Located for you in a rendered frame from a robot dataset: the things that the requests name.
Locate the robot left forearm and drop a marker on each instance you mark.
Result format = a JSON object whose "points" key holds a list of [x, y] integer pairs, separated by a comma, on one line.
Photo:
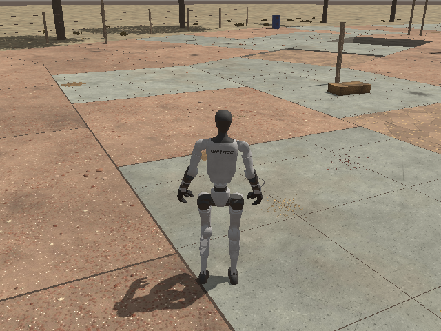
{"points": [[186, 181]]}

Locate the robot head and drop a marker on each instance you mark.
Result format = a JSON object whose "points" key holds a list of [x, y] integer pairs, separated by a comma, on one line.
{"points": [[223, 119]]}

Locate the robot right upper arm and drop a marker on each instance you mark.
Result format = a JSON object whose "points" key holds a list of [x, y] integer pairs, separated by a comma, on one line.
{"points": [[247, 158]]}

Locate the left robot hand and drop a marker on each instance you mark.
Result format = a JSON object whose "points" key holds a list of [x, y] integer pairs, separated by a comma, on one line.
{"points": [[187, 193]]}

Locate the robot right forearm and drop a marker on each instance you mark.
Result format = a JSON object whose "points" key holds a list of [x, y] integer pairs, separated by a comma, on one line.
{"points": [[255, 184]]}

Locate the robot left upper arm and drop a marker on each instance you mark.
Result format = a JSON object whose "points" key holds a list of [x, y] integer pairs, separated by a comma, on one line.
{"points": [[200, 145]]}

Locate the left robot thigh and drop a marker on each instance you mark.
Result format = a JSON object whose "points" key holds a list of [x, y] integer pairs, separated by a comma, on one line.
{"points": [[204, 208]]}

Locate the right robot hand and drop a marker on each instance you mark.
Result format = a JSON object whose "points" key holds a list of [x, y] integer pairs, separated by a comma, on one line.
{"points": [[252, 196]]}

